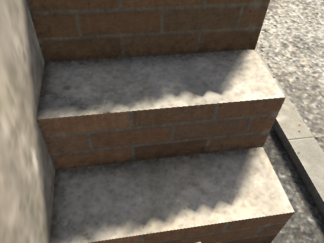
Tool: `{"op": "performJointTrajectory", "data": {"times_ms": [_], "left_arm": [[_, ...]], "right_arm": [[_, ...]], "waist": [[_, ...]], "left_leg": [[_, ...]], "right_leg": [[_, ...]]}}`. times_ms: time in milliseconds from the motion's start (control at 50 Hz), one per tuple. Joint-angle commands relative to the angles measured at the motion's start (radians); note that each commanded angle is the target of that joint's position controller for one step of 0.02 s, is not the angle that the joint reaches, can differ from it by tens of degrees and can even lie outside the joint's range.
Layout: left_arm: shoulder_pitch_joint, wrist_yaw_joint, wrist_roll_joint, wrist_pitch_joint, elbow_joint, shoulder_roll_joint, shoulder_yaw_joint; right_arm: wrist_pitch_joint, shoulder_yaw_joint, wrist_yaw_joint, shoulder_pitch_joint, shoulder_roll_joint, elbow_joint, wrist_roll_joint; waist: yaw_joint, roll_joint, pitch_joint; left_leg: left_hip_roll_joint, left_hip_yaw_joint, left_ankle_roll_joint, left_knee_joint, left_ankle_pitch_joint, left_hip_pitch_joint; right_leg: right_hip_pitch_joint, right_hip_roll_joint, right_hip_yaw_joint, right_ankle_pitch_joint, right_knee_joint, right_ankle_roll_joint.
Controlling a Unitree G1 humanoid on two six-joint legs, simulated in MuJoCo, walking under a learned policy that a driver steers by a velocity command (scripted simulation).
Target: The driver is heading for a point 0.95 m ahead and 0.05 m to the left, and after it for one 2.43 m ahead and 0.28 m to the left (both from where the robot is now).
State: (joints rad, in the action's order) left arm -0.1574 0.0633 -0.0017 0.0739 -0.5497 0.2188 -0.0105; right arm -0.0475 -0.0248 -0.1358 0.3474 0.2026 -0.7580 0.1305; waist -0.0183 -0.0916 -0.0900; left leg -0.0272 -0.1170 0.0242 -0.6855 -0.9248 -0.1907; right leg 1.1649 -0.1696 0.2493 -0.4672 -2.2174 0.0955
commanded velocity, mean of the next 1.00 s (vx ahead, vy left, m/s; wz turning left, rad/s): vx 0.50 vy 0.00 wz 0.15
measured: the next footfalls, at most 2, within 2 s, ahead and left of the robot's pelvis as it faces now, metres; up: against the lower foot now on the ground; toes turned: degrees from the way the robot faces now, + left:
right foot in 0.22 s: +0.07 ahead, -0.15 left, +0.00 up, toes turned -9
left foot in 0.88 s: +0.16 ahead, +0.08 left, +0.21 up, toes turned +11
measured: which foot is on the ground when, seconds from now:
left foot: down 0.00-0.24, up 0.26-0.86, down 0.88-1.00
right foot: up 0.00-0.20, down 0.22-0.90, up 0.92-1.00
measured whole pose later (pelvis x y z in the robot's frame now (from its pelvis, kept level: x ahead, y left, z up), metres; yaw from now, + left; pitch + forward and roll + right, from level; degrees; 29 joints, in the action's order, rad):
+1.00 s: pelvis +0.12 -0.01 +0.18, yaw +8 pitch +4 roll +4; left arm -0.26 0.11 0.03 -0.01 -1.01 0.22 0.02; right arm -0.04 -0.03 0.07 0.28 0.17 -0.80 -0.03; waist -0.06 -0.15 -0.02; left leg 0.18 0.01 -0.09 -1.00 -0.89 -0.57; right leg 0.58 0.04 0.09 0.01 -1.44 0.02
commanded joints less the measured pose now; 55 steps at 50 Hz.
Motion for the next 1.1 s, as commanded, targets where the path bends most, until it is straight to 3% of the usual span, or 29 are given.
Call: {"op": "performJointTrajectory", "data": {"times_ms": [20, 60, 100, 140, 180, 220, 260, 300, 380, 420, 440, 460, 480, 500, 540, 640, 700, 760, 780, 820, 860, 900, 920, 940, 980, 1000, 1020, 1040, 1100], "left_arm": [[-0.25, 0.034, -0.037, -0.051, -0.002, 0.23, 0.084], [0.097, 0.025, 0.009, -0.027, 0.064, 0.166, 0.052], [0.228, 0.05, 0.012, 0.017, 0.119, 0.089, 0.015], [0.028, 0.059, -0.009, 0.039, 0.102, -0.001, -0.024], [0.031, 0.034, -0.029, 0.022, 0.028, 0.147, 0.013], [-0.03, 0.033, -0.023, 0.04, 0.0, 0.137, 0.014], [-0.329, 0.038, 0.038, 0.032, -0.104, 0.116, 0.009], [-0.505, 0.093, 0.116, -0.022, -0.167, 0.242, 0.03], [-0.315, 0.086, 0.067, -0.112, -0.179, 0.09, -0.03], [-0.279, 0.074, 0.093, -0.128, -0.187, 0.202, 0.005], [-0.297, 0.004, 0.116, -0.13, -0.222, 0.182, 0.043], [-0.205, -0.017, 0.122, -0.131, -0.186, 0.297, 0.08], [-0.148, 0.03, 0.121, -0.15, -0.11, 0.4, 0.056], [-0.158, 0.025, 0.133, -0.149, -0.178, 0.379, 0.067], [-0.293, 0.044, 0.155, -0.146, -0.258, 0.282, 0.016], [-0.431, 0.01, 0.15, -0.184, -0.329, 0.313, -0.001], [-0.47, 0.013, 0.161, -0.188, -0.368, 0.326, 0.001], [-0.301, 0.042, 0.145, -0.168, -0.391, 0.328, -0.004], [-0.17, 0.051, 0.104, -0.166, -0.385, 0.422, 0.017], [-0.125, 0.055, 0.086, -0.157, -0.416, 0.525, 0.064], [-0.017, 0.042, 0.046, -0.114, -0.391, 0.532, 0.104], [-0.2, 0.053, 0.116, -0.025, -0.487, 0.343, 0.088], [-0.23, -0.006, -0.009, -0.105, -0.367, 0.143, 0.07], [-0.236, 0.022, -0.015, -0.119, -0.424, 0.058, 0.075], [-0.177, 0.035, 0.044, -0.119, -0.365, 0.06, 0.061], [-0.193, 0.028, 0.05, -0.093, -0.359, 0.082, 0.074], [-0.145, -0.037, 0.06, -0.092, -0.282, 0.196, 0.087], [-0.155, -0.067, 0.066, -0.067, -0.254, 0.153, 0.078], [-0.194, -0.083, 0.045, -0.049, -0.19, 0.137, 0.05]], "right_arm": [[0.114, 0.076, -0.05, -0.321, 0.279, 0.22, -0.01], [0.124, 0.053, 0.026, -0.233, 0.214, 0.146, 0.021], [0.114, 0.057, 0.064, -0.281, 0.177, 0.153, -0.027], [0.082, 0.063, 0.037, -0.195, 0.207, 0.112, 0.017], [0.086, 0.041, 0.001, -0.07, 0.187, 0.105, 0.067], [0.095, 0.029, -0.005, -0.118, 0.159, 0.084, 0.111], [0.053, 0.024, -0.012, -0.196, 0.083, 0.102, 0.05], [0.048, 0.021, 0.008, -0.136, 0.066, 0.169, -0.029], [0.127, -0.049, 0.044, -0.318, -0.053, 0.397, -0.093], [0.138, -0.065, 0.052, -0.226, -0.018, 0.425, -0.127], [0.132, -0.003, 0.158, -0.306, -0.042, 0.287, -0.223], [0.11, -0.031, 0.202, -0.245, -0.078, 0.308, -0.225], [0.09, -0.033, 0.052, -0.152, 0.077, 0.38, -0.101], [0.059, -0.024, 0.02, -0.202, 0.076, 0.351, -0.101], [0.044, -0.04, 0.019, -0.146, 0.058, 0.29, -0.127], [0.046, -0.054, 0.024, -0.265, 0.066, 0.324, -0.153], [0.043, -0.058, 0.001, -0.285, 0.057, 0.323, -0.139], [-0.005, -0.068, -0.012, -0.18, 0.039, 0.302, -0.131], [-0.027, -0.05, -0.017, -0.237, 0.077, 0.327, -0.139], [-0.06, -0.059, -0.035, -0.202, 0.056, 0.36, -0.146], [-0.049, -0.038, -0.049, -0.063, 0.075, 0.279, -0.147], [-0.087, 0.014, -0.003, 0.184, 0.113, 0.106, -0.039], [-0.006, 0.05, 0.166, 0.156, 0.202, -0.04, -0.178], [0.001, 0.045, 0.248, 0.09, 0.173, -0.023, -0.167], [0.042, 0.045, 0.28, -0.147, 0.141, -0.012, -0.168], [0.06, 0.048, 0.274, -0.221, 0.133, 0.002, -0.167], [0.057, 0.007, 0.086, -0.194, 0.066, 0.031, -0.103], [0.072, -0.009, 0.039, -0.202, -0.004, 0.005, -0.101], [0.096, 0.026, 0.005, -0.241, 0.064, 0.022, -0.107]], "waist": [[0.176, 0.062, 0.12], [0.012, 0.088, 0.266], [0.045, 0.131, 0.251], [0.082, 0.304, 0.125], [-0.008, 0.097, -0.054], [0.058, 0.109, -0.101], [0.15, -0.015, -0.025], [0.096, -0.05, -0.052], [0.039, -0.061, 0.08], [-0.002, -0.015, 0.074], [0.024, 0.185, -0.006], [-0.032, 0.071, -0.021], [-0.057, -0.076, 0.275], [-0.025, -0.052, 0.294], [0.015, 0.011, 0.19], [0.087, -0.147, 0.132], [0.093, -0.044, 0.141], [-0.054, -0.041, 0.104], [-0.128, -0.105, 0.031], [-0.218, -0.206, -0.09], [-0.292, -0.19, -0.21], [-0.257, 0.039, -0.246], [-0.037, 0.315, -0.39], [0.015, 0.225, -0.293], [0.109, 0.252, -0.117], [0.167, 0.247, -0.082], [0.08, 0.489, 0.049], [0.099, 0.308, 0.027], [0.126, 0.175, -0.023]], "left_leg": [[-0.523, 0.504, -0.408, 0.302, 0.949, 0.054], [-0.365, 0.354, -0.361, 0.316, 0.742, 0.118], [-0.272, 0.176, -0.22, 0.439, 0.812, 0.039], [-0.377, 0.243, -0.271, 0.425, 1.331, -0.03], [-0.204, 0.11, -0.263, 0.094, 1.994, 0.127], [-0.092, 0.139, -0.21, -0.07, 1.925, 0.068], [0.104, 0.059, -0.125, -0.512, 0.792, -0.228], [0.173, 0.153, -0.079, -1.287, 0.583, -0.739], [0.095, 0.165, -0.079, -1.723, 0.243, -1.071], [0.123, 0.135, -0.048, -1.847, 0.215, -1.101], [0.221, 0.079, -0.051, -1.933, 0.46, -1.116], [0.158, 0.099, -0.022, -1.879, 0.497, -1.043], [0.093, 0.178, -0.004, -1.867, 0.389, -1.346], [0.092, 0.177, -0.025, -1.907, 0.472, -1.492], [0.083, 0.194, -0.058, -1.947, 0.688, -1.626], [0.085, 0.043, -0.053, -2.062, 0.562, -1.629], [0.048, -0.002, -0.086, -1.864, 0.584, -1.634], [0.038, -0.042, -0.141, -1.5, 0.644, -1.173], [0.083, -0.081, -0.102, -1.304, 0.657, -0.878], [0.172, -0.149, -0.037, -0.992, 0.631, -0.691], [0.253, -0.163, -0.056, -0.404, 0.564, -0.675], [0.272, 0.125, -0.186, -0.016, 0.823, -0.296], [0.027, 0.725, -0.161, 0.002, 0.699, 0.173], [-0.043, 0.921, -0.08, 0.275, 0.512, 0.099], [-0.036, 0.708, -0.111, 0.149, 0.62, -0.042], [-0.032, 0.569, -0.151, 0.021, 0.901, -0.01], [0.039, 0.221, -0.143, -0.219, 0.828, -0.247], [0.064, 0.173, -0.128, -0.153, 0.756, -0.196], [0.032, 0.249, -0.128, -0.054, 0.648, -0.368]], "right_leg": [[0.086, 0.194, 0.089, 0.183, -0.067, 0.012], [0.119, 0.226, -0.001, 0.342, 0.417, -0.024], [-0.229, 0.354, -0.243, 0.227, 0.987, -0.006], [-0.65, 0.306, -0.237, 0.258, 1.147, -0.035], [-0.756, 0.191, -0.268, 0.393, 1.44, -0.158], [-0.979, 0.137, -0.303, 0.707, 1.823, -0.211], [-1.196, 0.235, -0.166, 1.259, 1.882, -0.248], [-1.341, 0.446, -0.015, 1.7, 1.698, -0.385], [-1.087, 0.449, -0.062, 0.87, 1.755, -0.232], [-0.987, 0.468, -0.121, 0.829, 1.779, -0.253], [-1.122, 0.423, -0.167, 0.886, 1.74, -0.179], [-0.962, 0.505, -0.143, 0.545, 1.861, -0.201], [-0.799, 0.612, 0.06, 0.202, 1.937, -0.416], [-0.828, 0.636, 0.087, 0.111, 1.998, -0.439], [-0.987, 0.632, 0.058, 0.215, 1.943, -0.38], [-1.077, 0.559, -0.103, 0.198, 2.044, -0.335], [-1.19, 0.547, -0.215, 0.273, 2.079, -0.342], [-0.963, 0.516, -0.39, 0.697, 2.148, -0.334], [-0.769, 0.535, -0.396, 1.155, 2.195, -0.416], [-0.96, 0.563, -0.401, 2.16, 2.052, -0.49], [-1.321, 0.575, -0.346, 2.363, 1.795, -0.471], [-0.92, 0.411, -0.355, 1.643, 1.143, -0.434], [-0.772, 0.225, -0.289, 0.407, 1.074, -0.135], [-0.634, 0.163, -0.092, 0.374, 0.705, -0.028], [-0.465, 0.112, -0.07, 0.431, 0.362, -0.016], [-0.369, 0.088, -0.092, 0.4, 0.296, 0.0], [-0.214, 0.067, 0.007, 0.208, 0.224, -0.129], [-0.149, 0.03, -0.031, 0.157, 0.272, -0.165], [-0.215, 0.157, -0.113, 0.331, 0.501, -0.11]]}}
